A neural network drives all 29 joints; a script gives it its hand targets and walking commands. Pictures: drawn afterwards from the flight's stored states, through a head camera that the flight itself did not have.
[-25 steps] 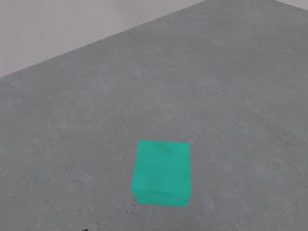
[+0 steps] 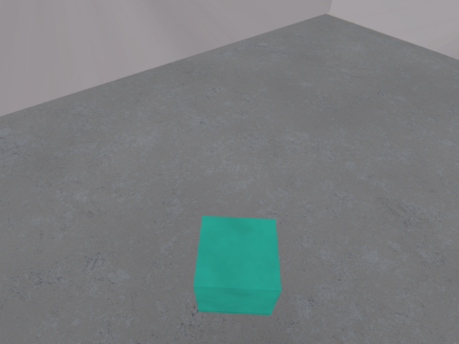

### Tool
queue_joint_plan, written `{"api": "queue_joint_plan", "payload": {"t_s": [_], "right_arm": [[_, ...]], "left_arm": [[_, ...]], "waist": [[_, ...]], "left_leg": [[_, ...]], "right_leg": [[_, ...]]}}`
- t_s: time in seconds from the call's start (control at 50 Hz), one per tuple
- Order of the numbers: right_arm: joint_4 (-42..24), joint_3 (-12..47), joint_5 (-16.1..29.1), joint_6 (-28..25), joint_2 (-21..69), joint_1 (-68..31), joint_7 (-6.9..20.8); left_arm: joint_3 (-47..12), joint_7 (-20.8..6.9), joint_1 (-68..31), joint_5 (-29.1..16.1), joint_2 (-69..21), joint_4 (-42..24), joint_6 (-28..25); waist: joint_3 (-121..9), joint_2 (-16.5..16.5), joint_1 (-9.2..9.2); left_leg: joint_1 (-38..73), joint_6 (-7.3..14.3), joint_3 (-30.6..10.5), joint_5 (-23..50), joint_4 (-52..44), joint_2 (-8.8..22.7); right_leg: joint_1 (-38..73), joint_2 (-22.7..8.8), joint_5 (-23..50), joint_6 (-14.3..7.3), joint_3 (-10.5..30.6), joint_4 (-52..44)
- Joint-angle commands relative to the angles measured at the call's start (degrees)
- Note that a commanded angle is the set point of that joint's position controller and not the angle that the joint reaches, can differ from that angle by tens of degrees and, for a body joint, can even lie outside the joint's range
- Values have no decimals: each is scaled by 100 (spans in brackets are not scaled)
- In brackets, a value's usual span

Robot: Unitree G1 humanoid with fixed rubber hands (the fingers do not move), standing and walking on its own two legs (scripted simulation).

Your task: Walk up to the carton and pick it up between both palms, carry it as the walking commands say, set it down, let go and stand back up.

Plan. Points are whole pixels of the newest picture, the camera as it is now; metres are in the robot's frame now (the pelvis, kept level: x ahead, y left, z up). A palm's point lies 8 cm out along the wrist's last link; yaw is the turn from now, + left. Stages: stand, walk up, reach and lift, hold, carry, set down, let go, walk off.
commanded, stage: walk up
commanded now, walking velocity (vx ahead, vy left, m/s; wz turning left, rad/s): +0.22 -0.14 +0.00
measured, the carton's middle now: (236, 265) +0.52 -0.01 -0.63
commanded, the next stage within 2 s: none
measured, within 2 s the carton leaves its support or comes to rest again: neither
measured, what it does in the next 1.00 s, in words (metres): steps on the spot: right foot, then left foot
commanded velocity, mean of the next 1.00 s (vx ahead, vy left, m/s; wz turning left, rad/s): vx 0.02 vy -0.02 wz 0.00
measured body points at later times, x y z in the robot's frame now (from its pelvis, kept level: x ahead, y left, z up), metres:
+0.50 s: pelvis +0.02 -0.03 +0.00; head +0.02 -0.06 +0.45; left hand +0.08 +0.21 -0.13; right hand +0.08 -0.27 -0.16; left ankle +0.02 +0.08 -0.73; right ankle -0.01 -0.12 -0.74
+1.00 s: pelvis -0.03 +0.01 +0.00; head -0.03 +0.01 +0.45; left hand +0.02 +0.25 -0.14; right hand +0.02 -0.24 -0.14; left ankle +0.02 +0.10 -0.74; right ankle -0.02 -0.11 -0.73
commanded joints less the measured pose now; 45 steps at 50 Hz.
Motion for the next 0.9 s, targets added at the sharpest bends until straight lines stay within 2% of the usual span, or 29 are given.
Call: {"api": "queue_joint_plan", "payload": {"t_s": [0.0, 0.02, 0.04, 0.08, 0.1, 0.12, 0.14, 0.16, 0.18, 0.2, 0.24, 0.3, 0.32, 0.36, 0.38, 0.44, 0.5, 0.52, 0.54, 0.56, 0.58, 0.6, 0.62, 0.64, 0.68, 0.76, 0.78, 0.82, 0.88], "right_arm": [[-206, -523, 35, -252, -1011, 531, -161], [-197, -351, 142, -323, -815, 221, -141], [-83, -329, 137, -402, -694, 356, -121], [103, -370, 141, -393, -684, 1255, -153], [164, -398, 171, -393, -818, 1314, -202], [17, -275, 152, -360, -638, 806, -169], [20, -265, 142, -328, -679, 842, -180], [112, -247, 101, -310, -565, 752, -197], [107, -277, 79, -215, -581, 932, -199], [125, -260, 65, -226, -450, 976, -227], [-48, -279, 74, -91, -612, 815, -187], [-57, -392, 96, -40, -687, 236, -210], [-87, -382, 33, -63, -591, 399, -190], [-213, -296, 154, -44, -339, 285, -130], [-415, -319, 163, 5, -416, 43, -101], [-411, -355, 153, 69, -378, -304, -69], [-283, -326, 125, 62, -286, -205, -20], [-240, -301, 152, 52, -274, -81, -15], [-292, -271, 113, 65, -293, -366, 4], [-190, -243, 85, 62, -272, -397, -11], [-166, -258, 129, 88, -256, -237, -22], [-178, -268, 104, 98, -299, -378, -27], [-254, -261, 100, 82, -280, -256, -33], [-268, -272, 112, 92, -257, -323, -39], [-48, -185, 66, 96, -99, -57, -43], [-44, -195, 67, -60, -349, 164, -79], [-104, -224, 72, -75, -527, 101, -100], [0, -196, 27, -113, -472, 168, -84], [-55, -182, 42, -110, -519, 55, -83]], "left_arm": [[163, -59, 266, -41, 426, 92, -47], [77, -14, 384, -82, 240, 148, -89], [31, 5, 464, -3, 150, 292, -171], [129, -24, 301, -58, 111, 349, -178], [81, -1, 269, -70, 166, 272, -172], [31, 23, 307, -105, 150, 219, -148], [16, 46, 146, -117, 265, 104, -212], [-10, 106, 65, -119, 185, 74, -194], [15, 125, 61, -132, 77, -25, -151], [-25, 137, 45, -148, -65, 64, -126], [-65, 140, 164, -165, 26, -49, -57], [-98, 231, 561, -129, -92, 176, -179], [-80, 244, 662, -136, 103, 220, -200], [19, 246, 402, -45, 552, 165, -325], [81, 244, 317, -59, 653, 188, -247], [-43, 259, 162, -20, 529, 224, -232], [-70, 289, 448, -44, 397, 227, -461], [-69, 291, 447, -69, 429, 297, -438], [-110, 293, 493, -71, 438, 342, -440], [-69, 307, 453, -123, 401, 342, -426], [-80, 284, 482, -65, 376, 328, -444], [-95, 263, 485, -91, 419, 349, -418], [-103, 258, 292, -100, 435, 275, -438], [-104, 271, 263, -39, 370, 286, -436], [-65, 229, 64, -53, 274, 246, -413], [-93, 178, -102, -91, 219, 136, -357], [-143, 156, 160, -73, 173, 150, -360], [-170, 151, 348, -71, 30, 203, -356], [-34, 135, 593, -32, 103, 212, -228]], "waist": [[111, 192, -6], [105, 641, 96], [-355, 733, -6], [-883, 262, -268], [-920, 690, -207], [-954, 671, -44], [-1040, 752, -105], [-1125, 670, -148], [-1162, 1045, -211], [-918, 803, -188], [-845, 897, -193], [-504, 691, 207], [-594, 197, 171], [-483, -1290, 208], [-17, -1935, 231], [555, -1505, 218], [369, -880, 226], [81, -1345, 248], [366, -1018, 245], [221, -1096, 299], [4, -804, 305], [194, -1051, 309], [161, -666, 229], [396, -652, 220], [322, -975, 97], [198, -723, -7], [-77, -237, 53], [38, 205, 103], [553, 444, 272]], "left_leg": [[435, -41, -2387, -1827, -2580, 1642], [669, -350, -1554, 68, -2254, 1302], [1247, -126, -1370, 581, -2061, 1192], [2362, -282, -1640, 1822, -1675, 1425], [2485, -254, -1393, 2666, -1377, 1428], [1887, -168, -630, 3220, -1145, 901], [2252, -149, -419, 4326, -922, 848], [2189, 149, -455, 4775, -753, 808], [2204, 185, -414, 4467, -690, 731], [2064, 248, -608, 4575, -690, 918], [1958, 350, -734, 4007, -640, 908], [1053, 524, -786, 2485, -783, 1061], [783, 423, -862, 1981, -486, 882], [-128, -20, -479, 66, -204, 152], [-466, -114, -362, -724, 30, 91], [-732, -234, -549, -1116, 629, -115], [-741, -260, -686, -847, 537, -171], [-483, -204, -717, -903, 423, -131], [-521, -217, -636, -808, 378, -152], [-719, -242, -597, -707, 494, -120], [-429, -223, -559, -766, 454, -175], [-376, -286, -538, -744, 427, -89], [-366, -242, -722, -675, 171, -81], [-398, -230, -697, -638, -21, -78], [129, -213, -536, -110, -432, -81], [930, -154, -810, 518, -1251, 316], [1052, -55, -1041, 413, -1413, 493], [692, 4, -1245, -286, -1705, 587], [-647, 45, -1599, -1598, -2319, 765]], "right_leg": [[-867, -199, 578, 136, 363, 1475], [-591, -179, 727, 115, 391, 754], [-706, -167, 643, 7, 219, 655], [-1226, -27, 687, 116, 116, 926], [-1365, -154, 817, 148, 199, 820], [-668, -134, 798, 116, 97, 236], [-779, 27, 674, 65, -54, 116], [-672, 113, 300, 115, -141, -255], [-498, 139, 106, 146, -242, -381], [-520, 103, 145, 36, -243, -506], [-341, 109, -26, 57, -232, -1014], [508, -2, 1038, 7, -375, -2208], [984, -254, 1263, 0, -229, -2629], [1326, -1272, 4125, -352, 947, -2446], [1222, -1215, 4474, -502, 977, -2486], [815, -1273, 4238, -800, 1173, -2762], [1390, -1318, 5652, -350, 1213, -2599], [1485, -1249, 5531, -503, 1121, -2518], [1322, -1244, 5448, -454, 1264, -2618], [1706, -1146, 5641, -518, 1045, -2516], [1621, -1278, 5399, -538, 1254, -2605], [1315, -1322, 4926, -613, 1345, -2739], [1330, -1333, 4737, -673, 1275, -2627], [1199, -1255, 4542, -478, 1294, -2660], [780, -1132, 2386, -570, 1167, -2992], [136, -814, 680, -415, 964, -2805], [167, -618, 767, -307, 895, -2663], [230, -376, 657, -316, 661, -2403], [750, -91, 527, -114, 149, -2068]]}}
